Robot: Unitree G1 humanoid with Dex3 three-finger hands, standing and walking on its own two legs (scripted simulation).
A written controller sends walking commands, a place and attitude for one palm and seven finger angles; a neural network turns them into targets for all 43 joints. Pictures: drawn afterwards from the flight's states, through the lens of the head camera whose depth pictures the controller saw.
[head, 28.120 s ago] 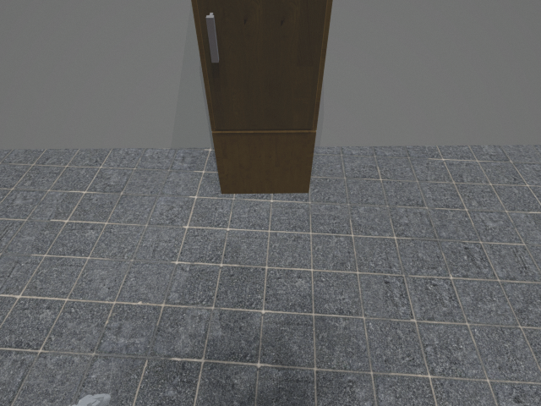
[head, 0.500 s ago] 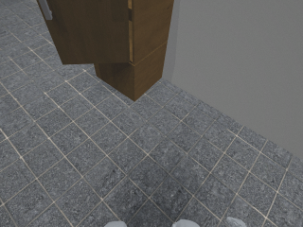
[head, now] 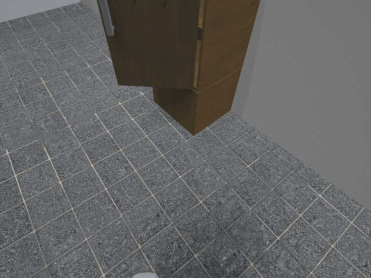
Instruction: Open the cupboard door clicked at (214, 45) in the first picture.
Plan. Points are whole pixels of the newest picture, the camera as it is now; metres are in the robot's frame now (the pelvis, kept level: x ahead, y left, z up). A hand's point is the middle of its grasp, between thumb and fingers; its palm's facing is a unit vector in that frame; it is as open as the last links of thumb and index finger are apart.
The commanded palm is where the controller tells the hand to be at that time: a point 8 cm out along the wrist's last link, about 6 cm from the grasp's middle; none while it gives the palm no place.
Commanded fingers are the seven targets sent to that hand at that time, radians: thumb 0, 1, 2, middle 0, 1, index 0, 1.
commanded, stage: take the last steps up to it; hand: left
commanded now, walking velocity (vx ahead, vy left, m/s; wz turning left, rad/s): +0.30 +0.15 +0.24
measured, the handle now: (108, 15) +1.03 +0.41 +0.04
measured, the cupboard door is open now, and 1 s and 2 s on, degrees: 46 46 46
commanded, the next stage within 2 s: come to a stop and stand still in 1.38 s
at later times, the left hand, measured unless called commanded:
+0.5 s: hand (107, 238) +0.22 +0.22 -0.15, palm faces +0.03 -0.98 -0.20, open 7.4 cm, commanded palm none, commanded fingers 0.00 0.90 0.90 -0.20 -0.30 -0.20 -0.30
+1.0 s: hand (79, 253) +0.19 +0.29 -0.19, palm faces +0.20 -0.96 -0.19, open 7.3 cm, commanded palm none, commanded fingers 0.00 0.90 0.90 -0.20 -0.30 -0.20 -0.30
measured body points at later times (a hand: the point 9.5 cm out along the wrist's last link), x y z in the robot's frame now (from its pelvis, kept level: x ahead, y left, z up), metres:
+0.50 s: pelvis +0.11 +0.03 +0.00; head +0.13 +0.02 +0.45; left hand +0.22 +0.27 -0.14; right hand +0.05 -0.19 -0.16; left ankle +0.02 +0.11 -0.74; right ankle +0.19 -0.08 -0.73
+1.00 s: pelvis +0.27 +0.11 -0.01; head +0.29 +0.14 +0.44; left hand +0.18 +0.34 -0.17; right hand +0.42 -0.11 -0.14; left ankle +0.33 +0.22 -0.74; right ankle +0.20 -0.05 -0.69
